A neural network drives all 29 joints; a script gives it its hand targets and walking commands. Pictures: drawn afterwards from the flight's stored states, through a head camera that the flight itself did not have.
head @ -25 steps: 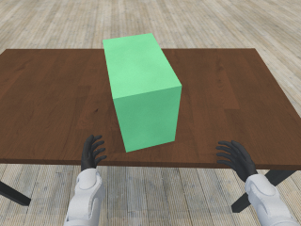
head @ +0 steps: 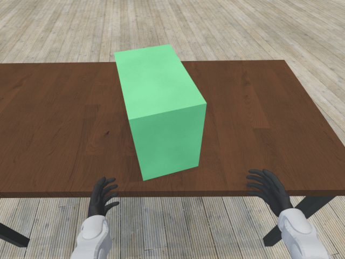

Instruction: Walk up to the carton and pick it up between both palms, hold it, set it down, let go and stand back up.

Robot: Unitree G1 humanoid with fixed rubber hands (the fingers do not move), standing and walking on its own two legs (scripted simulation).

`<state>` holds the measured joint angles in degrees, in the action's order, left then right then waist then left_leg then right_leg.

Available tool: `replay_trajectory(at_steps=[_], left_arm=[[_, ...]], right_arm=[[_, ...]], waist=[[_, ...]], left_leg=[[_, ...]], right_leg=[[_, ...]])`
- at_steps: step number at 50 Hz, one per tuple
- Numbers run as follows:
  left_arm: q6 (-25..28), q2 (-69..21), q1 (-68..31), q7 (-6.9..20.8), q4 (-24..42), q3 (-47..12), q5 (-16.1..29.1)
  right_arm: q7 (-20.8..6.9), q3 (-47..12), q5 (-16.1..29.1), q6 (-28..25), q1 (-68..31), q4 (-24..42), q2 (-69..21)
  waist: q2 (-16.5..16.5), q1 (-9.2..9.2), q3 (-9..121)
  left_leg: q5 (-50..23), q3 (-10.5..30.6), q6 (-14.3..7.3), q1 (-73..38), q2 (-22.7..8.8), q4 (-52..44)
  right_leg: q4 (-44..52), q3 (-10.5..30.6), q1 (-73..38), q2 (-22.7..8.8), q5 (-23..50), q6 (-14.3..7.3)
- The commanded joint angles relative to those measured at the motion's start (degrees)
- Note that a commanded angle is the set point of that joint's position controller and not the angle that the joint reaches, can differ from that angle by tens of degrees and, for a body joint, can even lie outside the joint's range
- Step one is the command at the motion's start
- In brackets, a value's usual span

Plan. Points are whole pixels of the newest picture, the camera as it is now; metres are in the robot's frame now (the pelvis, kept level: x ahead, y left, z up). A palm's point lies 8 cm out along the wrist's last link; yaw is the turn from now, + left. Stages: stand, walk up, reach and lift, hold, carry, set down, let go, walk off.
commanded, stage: set down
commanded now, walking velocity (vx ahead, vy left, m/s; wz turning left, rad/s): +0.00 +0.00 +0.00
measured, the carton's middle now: (156, 110) +0.51 +0.09 +0.06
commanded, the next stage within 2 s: none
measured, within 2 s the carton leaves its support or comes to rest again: neither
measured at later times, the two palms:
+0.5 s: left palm (91, 212) +0.23 +0.21 +0.00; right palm (274, 202) +0.28 -0.21 +0.00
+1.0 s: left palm (90, 211) +0.23 +0.21 +0.00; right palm (272, 202) +0.28 -0.20 +0.00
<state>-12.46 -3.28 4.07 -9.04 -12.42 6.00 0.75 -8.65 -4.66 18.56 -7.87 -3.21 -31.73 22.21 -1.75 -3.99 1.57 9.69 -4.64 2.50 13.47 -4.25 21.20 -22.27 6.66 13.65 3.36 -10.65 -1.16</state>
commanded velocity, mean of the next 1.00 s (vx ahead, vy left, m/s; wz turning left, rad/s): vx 0.00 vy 0.00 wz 0.00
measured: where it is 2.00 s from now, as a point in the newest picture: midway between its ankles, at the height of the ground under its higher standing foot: outside the picture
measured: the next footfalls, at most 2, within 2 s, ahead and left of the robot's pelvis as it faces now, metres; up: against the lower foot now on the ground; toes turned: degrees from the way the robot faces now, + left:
none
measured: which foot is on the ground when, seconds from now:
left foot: down 0.00-1.00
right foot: down 0.00-1.00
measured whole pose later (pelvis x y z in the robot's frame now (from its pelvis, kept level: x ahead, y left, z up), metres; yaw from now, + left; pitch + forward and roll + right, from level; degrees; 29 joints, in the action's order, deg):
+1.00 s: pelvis +0.02 +0.03 +0.00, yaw +1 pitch -6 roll +0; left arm -16.3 0.9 5.1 2.5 -16.2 3.0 -4.5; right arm -1.6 -0.8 6.5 -1.9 -2.2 -34.6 18.0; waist -1.7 -3.0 0.2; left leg 12.7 -4.6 0.9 2.1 -2.0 21.2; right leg -20.4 6.7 1.2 1.0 -13.0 0.6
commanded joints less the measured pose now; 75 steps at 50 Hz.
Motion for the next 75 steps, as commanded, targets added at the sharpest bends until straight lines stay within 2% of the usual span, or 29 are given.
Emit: replay_trajectory(at_steps=[1,2,4,6,7,13,14,18,21,22,25,26,27,31,34,37,41,42,46,48,50,52,54,56,57,60,69,71,75], left_arm=[[3.03,5.61,-2.38,1.88,-0.25,-0.31,-6.26],[2.59,5.17,-0.9,2.4,-1.91,-0.62,-6.47],[2.46,5.54,-1.37,2.26,-0.82,-1.24,-6.34],[0.28,6.49,0.67,4.14,-8.02,-0.78,-6.93],[1.46,6.54,-0.43,3.41,-2.45,-1.1,-6.26],[-2.73,7.41,2.18,5.71,-10.8,-1.97,-7.79],[-2.71,7.06,2.73,5.85,-10.72,-1.59,-7.94],[-5.24,7.24,2.01,6.14,-11.14,-2.4,-9.14],[-8.01,8.14,2.4,8.63,-18.04,-2.2,-9.61],[-7.52,7.64,2.5,8.13,-13.36,-1.8,-10.16],[-9.27,8.38,3.17,9.96,-15.36,-1.96,-10.88],[-9.08,8.34,2.33,9.64,-14.48,-1.37,-11.43],[-10.37,8.12,3.76,10.85,-19.55,-1.65,-11.15],[-10.82,8.54,3.39,11.58,-18.06,-2.44,-12.08],[-10.78,8.23,6.4,11.8,-19.04,-2.49,-12.79],[-10.35,7.1,6.92,11.54,-16.71,-2.68,-12.97],[-10.06,7.64,4.57,11.53,-16.08,-3.62,-13.59],[-10.47,7.07,5.25,11.56,-16.63,-4.16,-13.53],[-10.04,6.52,5.88,11.47,-16.9,-4.84,-13.26],[-9.81,6.17,6.88,11.54,-17.57,-5.04,-13.16],[-9.84,6.37,5.65,11.8,-17.55,-5.36,-12.77],[-9.6,5.88,3.95,11.3,-17.01,-5.64,-12.69],[-9.15,6.74,4.63,11.34,-16.31,-5.89,-12.41],[-9.62,5.74,3.68,11.11,-16.97,-6.4,-12.65],[-10.0,5.17,3.87,11.15,-18.27,-6.85,-12.21],[-10.01,7.15,3.59,11.57,-17.53,-6.02,-12.15],[-9.36,6.7,2.63,11.31,-16.27,-6.72,-11.22],[-9.76,6.09,3.35,11.3,-16.68,-7.28,-10.91],[-9.54,6.26,2.22,10.92,-14.66,-7.76,-11.01]], right_arm=[[1.28,3.33,-7.25,0.48,0.37,-0.26,4.17],[1.3,2.53,-7.47,1.11,0.5,-1.28,4.05],[1.05,3.54,-7.82,1.57,0.27,-0.54,4.49],[2.6,1.89,-9.59,3.29,2.12,-4.64,1.49],[2.01,3.88,-9.22,2.4,0.64,0.78,4.01],[3.27,3.08,-11.28,6.05,3.34,-6.71,0.92],[3.46,3.31,-11.71,6.1,3.45,-5.95,0.86],[3.42,4.62,-12.09,8.53,1.83,-7.21,2.11],[4.85,3.57,-13.98,11.31,2.27,-10.33,-0.84],[4.38,3.79,-13.61,10.93,2.02,-7.77,0.98],[5.69,3.96,-14.73,12.34,3.31,-10.62,-0.27],[5.52,4.12,-14.67,12.1,1.97,-9.69,-0.27],[6.27,2.77,-15.61,12.72,2.66,-12.05,-1.59],[6.9,3.44,-16.83,13.26,1.9,-13.39,-1.82],[7.01,3.49,-17.67,12.81,3.23,-12.84,-1.91],[6.98,3.84,-17.24,12.37,2.48,-13.4,-2.08],[7.0,3.45,-17.11,12.21,2.42,-13.29,-0.8],[6.72,3.44,-16.82,12.6,2.18,-13.67,-0.45],[6.8,4.2,-17.11,12.41,3.19,-13.77,-1.11],[6.56,3.84,-16.48,12.55,3.03,-14.65,-1.35],[6.87,4.33,-16.95,12.29,2.77,-13.53,0.42],[6.25,4.5,-16.14,12.2,1.17,-13.89,0.19],[6.48,4.27,-16.06,12.06,2.69,-12.5,-0.53],[6.1,4.54,-15.9,12.36,1.7,-13.84,0.23],[6.04,4.72,-16.04,12.4,1.67,-13.97,0.48],[6.46,4.99,-16.41,12.74,2.49,-12.78,0.86],[6.0,5.13,-15.38,12.52,1.64,-12.43,1.85],[5.96,4.58,-15.26,12.78,2.15,-11.92,0.78],[5.81,4.81,-15.43,12.47,1.99,-11.39,2.09]], waist=[[5.88,2.69,3.84],[7.03,2.36,3.27],[4.86,2.69,2.27],[7.6,2.62,-2.65],[6.39,2.25,0.56],[5.54,2.92,-4.76],[6.75,2.62,-6.04],[4.64,2.13,-7.24],[7.39,2.47,-12.38],[6.84,2.35,-10.5],[5.32,3.05,-13.16],[5.33,1.88,-13.32],[6.08,2.93,-15.42],[4.59,2.4,-16.73],[5.56,2.4,-17.61],[4.67,0.68,-16.96],[4.79,1.81,-18.89],[3.27,0.75,-17.68],[3.76,2.05,-18.22],[4.01,1.29,-18.89],[4.83,2.4,-19.17],[3.39,0.4,-18.25],[4.16,2.49,-18.65],[3.06,1.36,-18.38],[3.0,2.71,-18.35],[3.83,3.45,-19.68],[2.91,2.65,-18.76],[3.52,4.25,-18.49],[3.1,3.18,-18.76]], left_leg=[[-5.87,2.05,-1.47,-15.08,4.91,-1.97],[-5.43,1.88,-1.62,-14.92,5.1,-2.44],[-5.37,2.69,-1.18,-16.76,4.64,-2.32],[-3.08,1.31,-1.55,-14.87,4.88,-2.32],[-3.82,2.12,-1.4,-15.44,4.79,-2.55],[-1.74,1.35,-0.98,-16.08,5.29,-3.06],[-1.38,1.56,-1.05,-15.03,5.08,-3.4],[0.23,1.11,-0.87,-15.48,5.36,-4.15],[4.89,-0.18,-1.22,-13.16,6.18,-5.11],[2.37,-0.46,-0.93,-14.06,5.94,-5.23],[2.52,-0.31,-0.46,-15.17,6.37,-5.2],[2.38,-0.44,-0.19,-14.53,6.19,-5.43],[3.25,-1.28,-0.49,-13.81,6.53,-5.3],[3.47,-0.95,0.02,-14.22,5.84,-5.86],[2.1,-0.85,-0.12,-14.34,6.02,-6.32],[-0.04,0.34,0.0,-15.13,5.85,-6.32],[1.56,-0.58,0.23,-15.34,5.83,-6.55],[1.89,-0.21,0.04,-15.18,5.75,-6.9],[2.32,-0.23,0.08,-14.55,5.45,-7.09],[0.93,0.24,-0.23,-15.07,5.23,-6.92],[0.7,0.12,-0.1,-16.54,5.28,-6.33],[1.93,1.13,-0.39,-14.91,4.85,-6.54],[2.53,0.23,-0.32,-14.74,5.26,-6.62],[2.18,0.7,-0.25,-15.01,4.78,-6.44],[3.46,0.49,-0.07,-14.38,4.74,-6.64],[5.11,0.67,-0.15,-14.46,5.33,-6.66],[5.14,1.81,-0.16,-13.26,4.72,-6.76],[5.24,1.07,-0.28,-14.37,5.01,-6.62],[6.14,0.89,-0.18,-12.59,4.72,-6.91]], right_leg=[[6.71,-5.48,-2.3,-1.74,5.78,-1.73],[7.42,-5.46,-2.49,-1.9,5.09,-1.9],[7.82,-6.69,-0.78,-1.42,1.4,-2.27],[8.68,-5.27,-1.12,-1.96,0.32,-1.51],[8.1,-6.36,-1.3,-1.52,0.29,-1.69],[9.13,-6.21,-0.76,-1.06,-2.81,-2.12],[9.28,-6.1,-1.68,-1.17,-3.84,-1.97],[9.27,-6.28,-1.0,-0.28,-6.17,-2.06],[10.11,-4.92,-2.14,-1.53,-8.63,-1.83],[9.65,-5.24,-3.25,-0.72,-6.75,-1.58],[9.44,-5.24,-3.4,-1.17,-6.29,-1.41],[9.09,-5.55,-3.97,-0.69,-7.07,-1.61],[9.88,-4.88,-3.97,-1.47,-6.78,-1.18],[9.43,-5.83,-3.73,-0.76,-8.62,-1.31],[9.59,-6.35,-4.27,-0.55,-7.53,-0.69],[8.92,-7.01,-4.32,0.13,-7.49,-0.63],[9.49,-7.04,-3.35,-0.05,-7.32,-0.07],[8.74,-7.28,-4.05,0.23,-8.13,-0.43],[8.28,-7.56,-4.1,0.02,-8.71,-0.48],[7.95,-7.58,-3.16,-0.17,-7.31,-0.3],[8.13,-7.39,-2.28,-0.43,-7.63,-0.55],[7.34,-7.72,-2.3,0.09,-8.22,-0.56],[7.66,-8.08,-3.39,-0.39,-8.76,-0.44],[6.86,-8.14,-2.44,0.03,-8.54,-0.74],[6.4,-7.6,-2.61,-0.19,-9.27,-1.07],[7.47,-7.05,-3.33,-0.88,-9.02,-0.73],[6.79,-7.55,-4.51,-0.48,-9.22,-1.41],[7.72,-7.44,-4.64,-0.91,-9.14,-1.53],[6.68,-7.36,-4.39,-0.69,-9.77,-1.59]])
